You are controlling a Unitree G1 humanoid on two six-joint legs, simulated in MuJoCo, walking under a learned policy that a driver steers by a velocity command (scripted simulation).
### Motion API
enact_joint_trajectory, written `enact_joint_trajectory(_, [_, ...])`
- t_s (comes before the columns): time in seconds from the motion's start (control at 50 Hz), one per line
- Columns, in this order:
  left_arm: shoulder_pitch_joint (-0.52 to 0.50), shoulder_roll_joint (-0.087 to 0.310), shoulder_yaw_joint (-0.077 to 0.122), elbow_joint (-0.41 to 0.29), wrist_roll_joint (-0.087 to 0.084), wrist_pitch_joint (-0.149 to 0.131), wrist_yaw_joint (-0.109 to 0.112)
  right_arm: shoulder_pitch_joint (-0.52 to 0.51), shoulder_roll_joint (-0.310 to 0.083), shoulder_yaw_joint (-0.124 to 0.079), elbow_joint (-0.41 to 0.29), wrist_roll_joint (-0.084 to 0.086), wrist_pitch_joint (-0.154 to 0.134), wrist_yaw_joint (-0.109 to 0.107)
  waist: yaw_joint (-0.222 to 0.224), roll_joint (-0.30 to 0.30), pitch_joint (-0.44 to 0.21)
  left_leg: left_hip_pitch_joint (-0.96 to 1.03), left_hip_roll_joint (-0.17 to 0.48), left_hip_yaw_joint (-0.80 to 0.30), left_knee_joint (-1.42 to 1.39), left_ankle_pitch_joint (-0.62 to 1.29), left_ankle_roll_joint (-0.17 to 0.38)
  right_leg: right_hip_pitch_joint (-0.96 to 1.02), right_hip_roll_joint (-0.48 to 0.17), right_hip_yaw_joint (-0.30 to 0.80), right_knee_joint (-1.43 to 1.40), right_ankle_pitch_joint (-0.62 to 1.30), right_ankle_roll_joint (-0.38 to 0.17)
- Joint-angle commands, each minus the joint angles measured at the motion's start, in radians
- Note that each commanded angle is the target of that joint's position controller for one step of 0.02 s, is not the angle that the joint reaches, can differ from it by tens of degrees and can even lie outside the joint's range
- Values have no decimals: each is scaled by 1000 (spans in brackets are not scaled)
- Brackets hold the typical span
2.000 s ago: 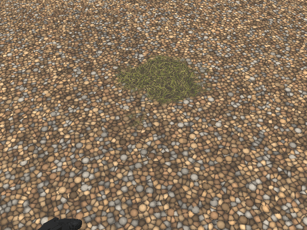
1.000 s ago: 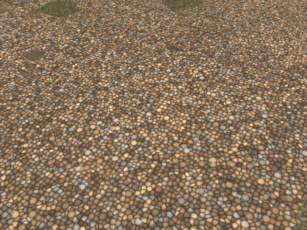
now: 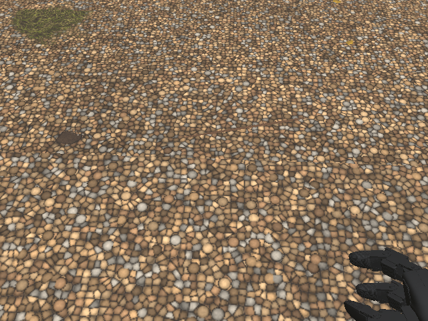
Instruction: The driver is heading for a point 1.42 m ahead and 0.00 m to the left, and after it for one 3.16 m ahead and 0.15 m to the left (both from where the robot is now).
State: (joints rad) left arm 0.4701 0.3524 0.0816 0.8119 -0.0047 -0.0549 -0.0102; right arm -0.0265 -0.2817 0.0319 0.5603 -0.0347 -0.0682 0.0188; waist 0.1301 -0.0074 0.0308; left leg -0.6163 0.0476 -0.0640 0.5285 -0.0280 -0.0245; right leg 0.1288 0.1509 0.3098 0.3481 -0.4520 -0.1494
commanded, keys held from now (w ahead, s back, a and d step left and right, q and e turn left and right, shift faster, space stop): w+e+shift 0.12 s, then w+shift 0.30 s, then shift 0.08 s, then q+shift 0.50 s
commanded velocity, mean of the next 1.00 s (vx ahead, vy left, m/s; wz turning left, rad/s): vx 0.64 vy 0.00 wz -0.05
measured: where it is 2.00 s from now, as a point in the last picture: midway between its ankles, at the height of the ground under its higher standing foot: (257, 157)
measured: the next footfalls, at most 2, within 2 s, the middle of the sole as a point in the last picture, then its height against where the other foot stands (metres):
left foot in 0.02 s outside the picture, level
right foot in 0.46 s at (293, 282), level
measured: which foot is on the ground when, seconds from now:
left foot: up 0.00-0.00, down 0.02-0.44, up 0.46-0.88, down 0.90-1.00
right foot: down 0.00-0.04, up 0.06-0.44, down 0.46-0.90, up 0.92-1.00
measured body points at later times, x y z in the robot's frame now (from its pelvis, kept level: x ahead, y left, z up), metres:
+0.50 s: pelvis +0.46 -0.05 -0.01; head +0.49 -0.06 +0.44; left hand +0.76 +0.08 -0.08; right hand +0.29 -0.26 -0.14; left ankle +0.23 +0.16 -0.64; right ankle +0.55 -0.12 -0.72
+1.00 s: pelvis +0.76 -0.10 +0.00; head +0.77 -0.12 +0.45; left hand +0.97 +0.16 -0.06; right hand +0.79 -0.40 -0.12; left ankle +0.84 -0.03 -0.72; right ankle +0.65 -0.24 -0.61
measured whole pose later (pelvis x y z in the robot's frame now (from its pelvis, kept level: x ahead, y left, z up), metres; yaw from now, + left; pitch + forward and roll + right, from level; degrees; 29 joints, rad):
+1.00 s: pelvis +0.76 -0.10 +0.00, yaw -2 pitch +1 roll +1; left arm 0.15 0.33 0.03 0.65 0.04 -0.09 -0.02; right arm 0.34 -0.35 -0.09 0.85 -0.04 -0.15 0.05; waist -0.07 0.01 0.01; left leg -0.43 -0.16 -0.06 0.59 -0.19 0.12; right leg -0.43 0.00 0.10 1.33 -0.69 0.21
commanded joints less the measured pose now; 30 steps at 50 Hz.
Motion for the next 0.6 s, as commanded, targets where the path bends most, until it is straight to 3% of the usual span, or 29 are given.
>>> enact_joint_trajectory(0.02, [-158,193,43,-85,19,-28,3,502,-248,-108,67,4,-11,-52,-348,-9,-273,851,13,1,54,-225,36,-414,-112,44,554,895,17])
enact_joint_trajectory(0.04, [-137,10,-2,-120,10,-38,7,641,-312,-128,91,-38,-15,-70,-343,251,-384,1090,304,-337,-24,-618,74,-668,-16,-61,916,99,21])
enact_joint_trajectory(0.06, [-44,7,-24,-174,-27,-30,5,513,-347,-140,75,-41,-10,-55,-215,486,-477,1088,455,-871,-257,-789,152,-839,-10,-149,1082,-39,28])
enact_joint_trajectory(0.08, [-140,86,-15,-135,8,-10,11,377,-227,-125,46,-30,-4,-49,-222,247,-288,918,379,-733,-284,-879,150,-892,-103,-176,1086,90,22])
enact_joint_trajectory(0.1, [-203,103,-10,-137,24,2,-3,334,-159,-108,55,-22,-1,-44,-217,127,-176,789,339,-539,-259,-706,143,-883,-145,-202,1037,158,29])
enact_joint_trajectory(0.12, [-238,94,-9,-136,32,14,-18,336,-130,-101,78,-26,-1,-41,-207,55,-112,696,300,-403,-266,-523,130,-861,-177,-214,1004,175,38])
enact_joint_trajectory(0.14, [-265,64,-16,-155,46,24,-35,370,-117,-93,115,-23,-9,-42,-193,69,-64,622,265,-305,-279,-415,129,-848,-198,-210,980,175,42])
enact_joint_trajectory(0.2, [-305,-15,-45,-192,47,47,-57,420,-72,-81,193,5,-42,-14,-145,92,4,536,231,-139,-334,-208,124,-873,-220,-197,922,186,50])
enact_joint_trajectory(0.26, [-406,-5,-59,-240,47,42,-63,401,-91,-81,217,3,-59,-3,-116,88,65,489,197,31,-406,0,133,-898,-200,-205,751,310,61])
enact_joint_trajectory(0.3, [-484,1,-70,-261,43,34,-76,403,-110,-82,233,8,-63,-1,-118,56,102,433,148,158,-473,76,117,-790,-177,-303,529,424,56])
enact_joint_trajectory(0.34, [-537,-14,-83,-267,36,27,-87,458,-151,-86,262,11,-63,-4,-139,36,115,435,159,209,-532,216,129,-668,-149,-382,417,468,29])
enact_joint_trajectory(0.36, [-550,-13,-85,-270,38,22,-85,482,-177,-89,277,9,-60,-6,-134,40,129,488,180,226,-502,385,133,-650,-141,-397,370,448,11])
enact_joint_trajectory(0.4, [-511,21,-74,-250,53,18,-65,520,-223,-94,306,13,-43,-20,-97,96,65,640,205,254,-351,873,132,-565,-68,-448,330,346,-19])
enact_joint_trajectory(0.42, [-401,51,-61,-218,58,16,-52,519,-248,-97,313,10,-29,-30,-34,130,-17,662,216,262,-175,1016,128,-431,-35,-448,325,283,-36])
enact_joint_trajectory(0.44, [-172,72,-45,-142,62,10,-38,492,-260,-97,312,14,-13,-38,73,130,-123,612,204,267,100,1044,114,-195,-20,-416,257,314,-59])
enact_joint_trajectory(0.46, [-13,119,-22,-89,74,9,-18,490,-240,-92,295,19,-11,-41,127,100,-212,439,160,263,423,767,95,56,-102,-301,216,322,-72])
enact_joint_trajectory(0.48, [-58,214,-4,-90,73,13,7,573,-74,-65,252,12,-10,-20,-30,-188,-300,117,-4,234,827,-491,54,293,-424,98,242,551,-104])
enact_joint_trajectory(0.5, [-17,235,13,-116,48,12,11,584,-141,-79,230,57,-7,-36,12,-127,-503,-26,-115,-6,1066,-542,57,408,-567,441,167,884,-224])
enact_joint_trajectory(0.52, [-70,176,7,-99,28,5,18,475,-144,-78,213,63,-9,-49,-10,9,-366,-61,-45,-76,1021,-419,63,275,-531,211,163,1108,-195])
enact_joint_trajectory(0.54, [-123,116,-8,-79,17,-5,17,450,-114,-68,212,57,-13,-46,-59,-4,-189,-61,-15,-27,918,-383,60,82,-492,86,121,1159,-169])
enact_joint_trajectory(0.56, [-91,-7,-57,-27,37,-30,-22,405,-104,-46,160,-66,-45,7,-61,-33,-278,-67,54,-92,963,-457,13,44,-501,32,148,1246,-241])
enact_joint_trajectory(0.58, [-84,-23,-49,10,63,-43,-16,352,-61,-43,164,-69,-42,20,-107,37,-127,-79,81,-60,869,-399,26,-119,-411,-29,40,1157,-153])
enact_joint_trajectory(0.6, [-146,1,-43,-14,61,-38,-24,427,-37,-33,160,-56,-44,38,-180,-43,-158,-7,89,-61,869,-438,-10,-215,-475,-84,46,1360,-177])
